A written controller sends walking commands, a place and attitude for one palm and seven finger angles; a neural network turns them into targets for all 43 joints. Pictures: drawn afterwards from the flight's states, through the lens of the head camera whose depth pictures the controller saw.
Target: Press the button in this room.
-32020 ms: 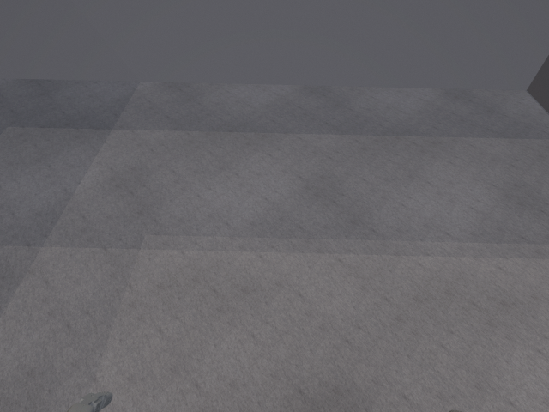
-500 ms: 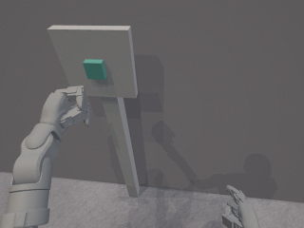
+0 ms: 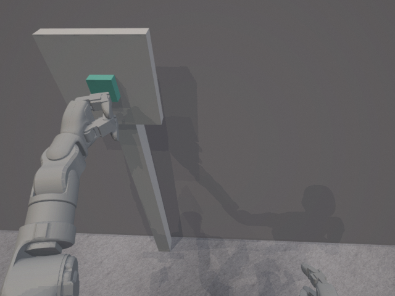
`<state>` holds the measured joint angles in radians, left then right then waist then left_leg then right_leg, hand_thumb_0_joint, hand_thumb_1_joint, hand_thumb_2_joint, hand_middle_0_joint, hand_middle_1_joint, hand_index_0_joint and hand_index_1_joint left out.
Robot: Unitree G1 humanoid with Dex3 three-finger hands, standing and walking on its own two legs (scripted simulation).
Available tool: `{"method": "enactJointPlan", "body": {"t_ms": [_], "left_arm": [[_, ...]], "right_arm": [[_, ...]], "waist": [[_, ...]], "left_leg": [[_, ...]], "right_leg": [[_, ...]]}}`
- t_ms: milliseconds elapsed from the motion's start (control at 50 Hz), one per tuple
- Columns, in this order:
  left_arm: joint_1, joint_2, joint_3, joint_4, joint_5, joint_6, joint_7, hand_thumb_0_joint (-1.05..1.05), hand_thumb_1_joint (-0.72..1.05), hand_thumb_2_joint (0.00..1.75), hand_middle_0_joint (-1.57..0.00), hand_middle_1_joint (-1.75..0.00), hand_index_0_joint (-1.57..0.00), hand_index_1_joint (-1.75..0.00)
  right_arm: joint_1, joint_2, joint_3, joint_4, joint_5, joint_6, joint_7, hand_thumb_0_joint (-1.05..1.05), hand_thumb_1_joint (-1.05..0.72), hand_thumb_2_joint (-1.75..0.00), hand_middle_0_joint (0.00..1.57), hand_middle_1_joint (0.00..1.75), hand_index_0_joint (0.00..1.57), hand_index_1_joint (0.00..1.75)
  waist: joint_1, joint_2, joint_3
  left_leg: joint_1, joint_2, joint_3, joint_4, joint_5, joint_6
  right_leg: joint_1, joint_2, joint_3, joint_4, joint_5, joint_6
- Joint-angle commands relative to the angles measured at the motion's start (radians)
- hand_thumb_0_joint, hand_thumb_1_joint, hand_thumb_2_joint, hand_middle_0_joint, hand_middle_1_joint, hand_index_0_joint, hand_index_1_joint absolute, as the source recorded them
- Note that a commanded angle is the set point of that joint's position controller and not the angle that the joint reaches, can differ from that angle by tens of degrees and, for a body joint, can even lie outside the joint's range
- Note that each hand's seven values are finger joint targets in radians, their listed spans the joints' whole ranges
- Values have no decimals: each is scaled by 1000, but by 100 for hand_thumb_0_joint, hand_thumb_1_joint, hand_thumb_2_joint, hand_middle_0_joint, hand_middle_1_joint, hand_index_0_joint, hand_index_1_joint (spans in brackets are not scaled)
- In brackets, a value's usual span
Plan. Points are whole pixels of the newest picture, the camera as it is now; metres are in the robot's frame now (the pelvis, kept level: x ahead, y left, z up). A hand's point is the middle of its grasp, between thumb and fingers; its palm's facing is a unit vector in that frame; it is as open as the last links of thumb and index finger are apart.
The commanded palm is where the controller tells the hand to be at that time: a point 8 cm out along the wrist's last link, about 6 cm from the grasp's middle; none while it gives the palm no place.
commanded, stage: aim a knuckle at the button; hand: left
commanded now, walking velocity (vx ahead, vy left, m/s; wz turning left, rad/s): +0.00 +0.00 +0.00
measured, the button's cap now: (104, 87) +0.47 +0.21 +0.21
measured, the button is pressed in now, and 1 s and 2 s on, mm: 0 0 13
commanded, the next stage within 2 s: press the button with the knuckle in 0.80 s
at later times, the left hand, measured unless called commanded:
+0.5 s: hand (101, 128) +0.37 +0.20 +0.18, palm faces +0.01 -1.00 -0.02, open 3.1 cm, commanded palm +0.35 +0.25 +0.19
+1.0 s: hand (106, 125) +0.39 +0.20 +0.18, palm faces +0.01 -1.00 -0.02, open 3.1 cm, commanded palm +0.37 +0.25 +0.18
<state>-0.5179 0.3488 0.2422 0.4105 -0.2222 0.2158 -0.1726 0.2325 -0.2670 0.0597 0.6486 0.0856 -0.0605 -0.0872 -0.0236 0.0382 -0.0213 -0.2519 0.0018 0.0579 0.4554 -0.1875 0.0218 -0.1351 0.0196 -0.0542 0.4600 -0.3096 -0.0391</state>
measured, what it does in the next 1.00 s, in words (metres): stands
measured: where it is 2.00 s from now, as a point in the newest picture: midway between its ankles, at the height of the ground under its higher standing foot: outside the picture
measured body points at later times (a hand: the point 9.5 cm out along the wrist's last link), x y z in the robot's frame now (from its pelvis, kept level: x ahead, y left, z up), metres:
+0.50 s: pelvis +0.00 -0.01 +0.00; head -0.01 -0.02 +0.45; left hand +0.37 +0.25 +0.19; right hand +0.18 -0.25 -0.08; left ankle +0.04 +0.11 -0.74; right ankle -0.04 -0.09 -0.74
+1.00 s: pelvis +0.00 +0.01 +0.00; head +0.00 -0.01 +0.45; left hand +0.39 +0.25 +0.18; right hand +0.15 -0.24 -0.10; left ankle +0.04 +0.11 -0.74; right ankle -0.04 -0.09 -0.74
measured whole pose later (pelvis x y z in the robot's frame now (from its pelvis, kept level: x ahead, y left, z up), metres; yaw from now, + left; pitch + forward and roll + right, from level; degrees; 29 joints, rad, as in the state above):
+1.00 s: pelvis +0.00 +0.01 +0.00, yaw +0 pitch +0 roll +0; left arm -0.50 0.36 0.26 0.42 -0.23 0.21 -0.20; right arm 0.25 -0.27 0.05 0.63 0.09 -0.05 -0.09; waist -0.02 0.04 -0.03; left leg -0.27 0.00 0.06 0.47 -0.20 0.03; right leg -0.14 0.02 -0.05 0.46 -0.31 -0.03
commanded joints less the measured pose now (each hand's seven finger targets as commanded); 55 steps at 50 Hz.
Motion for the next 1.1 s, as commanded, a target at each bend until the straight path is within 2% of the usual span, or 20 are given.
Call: {"method": "enactJointPlan", "body": {"t_ms": [0,100,180,200,260,300,400,440,540,580,600,720,760,820,900,920,940,980,1020,1080], "left_arm": [[-339,281,140,-223,-9,-95,2,0,90,90,-130,-150,-130,-150],[-271,321,189,-267,-28,-124,-33,0,90,90,-130,-150,-130,-150],[-251,263,137,-285,-39,-96,-65,0,90,90,-130,-150,-130,-150],[-251,282,145,-284,-37,-85,-69,0,90,90,-130,-150,-130,-150],[-331,204,55,-301,-47,-80,-83,0,90,90,-130,-150,-130,-150],[-377,233,68,-301,-50,-85,-82,0,90,90,-130,-150,-130,-150],[-409,279,114,-293,-49,-118,-65,0,90,90,-130,-150,-130,-150],[-418,273,109,-255,-43,-118,-58,0,90,90,-130,-150,-130,-150],[-355,292,121,-114,-30,-78,-56,0,90,90,-130,-150,-130,-150],[-330,301,133,-117,-29,-76,-62,0,90,90,-130,-150,-130,-150],[-351,266,97,-138,-31,-80,-68,0,90,90,-130,-150,-130,-150],[-418,232,72,-287,-45,-142,-72,0,90,90,-130,-150,-130,-150],[-415,249,90,-279,-45,-144,-63,0,90,90,-130,-150,-130,-150],[-389,247,95,-263,-35,-116,-46,0,90,90,-130,-150,-130,-150],[-383,213,65,-216,-27,-73,-27,0,90,90,-130,-150,-130,-150],[-394,236,85,-187,-25,-66,-21,0,90,90,-130,-150,-130,-150],[-445,218,56,-202,-21,-69,-21,0,90,90,-130,-150,-130,-150],[-477,253,84,-199,-16,-78,-11,0,90,90,-130,-150,-130,-150],[-535,216,47,-229,-12,-101,-5,0,90,90,-130,-150,-130,-150],[-498,214,58,-213,-11,-125,-2,0,90,90,-130,-150,-130,-150]], "right_arm": [[-98,-119,-56,-175,-2,-41,-4,0,-90,-90,20,30,20,30],[-93,-123,-62,-186,2,-40,2,0,-90,-90,20,30,20,30],[-101,-124,-66,-193,11,-43,-1,0,-90,-90,20,30,20,30],[-98,-126,-66,-191,13,-41,-4,0,-90,-90,20,30,20,30],[-101,-124,-62,-183,17,-46,-11,0,-90,-90,20,30,20,30],[-97,-128,-62,-173,16,-48,-18,0,-90,-90,20,30,20,30],[-102,-122,-56,-167,9,-55,-21,0,-90,-90,20,30,20,30],[-105,-118,-52,-162,9,-54,-20,0,-90,-90,20,30,20,30],[-95,-126,-49,-168,12,-34,-16,0,-90,-90,20,30,20,30],[-95,-127,-52,-183,13,-29,-13,0,-90,-90,20,30,20,30],[-99,-124,-51,-189,14,-28,-13,0,-90,-90,20,30,20,30],[-102,-117,-53,-199,10,-45,-12,0,-90,-90,20,30,20,30],[-94,-122,-56,-184,7,-48,-14,0,-90,-90,20,30,20,30],[-95,-122,-55,-178,8,-47,-15,0,-90,-90,20,30,20,30],[-89,-124,-54,-173,9,-37,-14,0,-90,-90,20,30,20,30],[-83,-126,-56,-165,9,-34,-16,0,-90,-90,20,30,20,30],[-80,-128,-54,-163,8,-34,-17,0,-90,-90,20,30,20,30],[-76,-130,-56,-162,7,-32,-19,0,-90,-90,20,30,20,30],[-74,-123,-56,-163,4,-36,-17,0,-90,-90,20,30,20,30],[-63,-124,-58,-159,-2,-38,-12,0,-90,-90,20,30,20,30]], "waist": [[44,-30,-308],[48,-62,-283],[30,-33,-231],[29,0,-226],[-7,-18,-185],[-15,-15,-199],[0,-19,-272],[2,7,-265],[14,-40,-215],[25,-37,-235],[15,-27,-231],[8,10,-290],[7,-17,-278],[15,13,-263],[9,-23,-227],[6,-36,-214],[-4,-14,-219],[-3,-26,-236],[-12,12,-272],[-1,14,-319]], "left_leg": [[227,-1,-66,-13,232,30],[203,0,-48,-10,256,36],[211,-3,-41,1,232,41],[210,-3,-41,1,220,38],[219,-2,-51,9,170,42],[230,-1,-60,7,153,41],[241,-6,-67,11,169,39],[239,-7,-69,9,158,36],[173,-6,-64,0,133,33],[172,-4,-61,3,154,34],[183,-6,-61,4,156,35],[262,2,-78,13,212,36],[259,5,-78,13,202,37],[252,5,-80,-1,188,32],[224,5,-79,-11,159,32],[214,7,-81,-12,144,31],[223,7,-82,-12,144,30],[229,9,-86,-10,147,31],[272,10,-92,-7,172,29],[294,11,-92,4,234,27]], "right_leg": [[-12,-18,45,-65,384,17],[13,-17,49,-59,477,29],[-47,-15,52,-70,455,35],[-57,-14,53,-72,433,34],[-123,-9,51,-89,356,37],[-134,-8,53,-92,324,35],[-93,-13,57,-80,334,31],[-98,-13,55,-81,313,27],[-94,-18,55,-82,314,31],[-76,-19,53,-74,340,30],[-87,-18,52,-75,339,29],[-94,-6,44,-66,348,18],[-104,-1,41,-72,328,19],[-108,-4,39,-75,304,16],[-120,-4,36,-83,276,20],[-128,-3,36,-88,259,20],[-135,-3,35,-86,255,19],[-129,-2,37,-88,247,16],[-133,-1,37,-82,255,12],[-108,0,36,-69,310,10]]}}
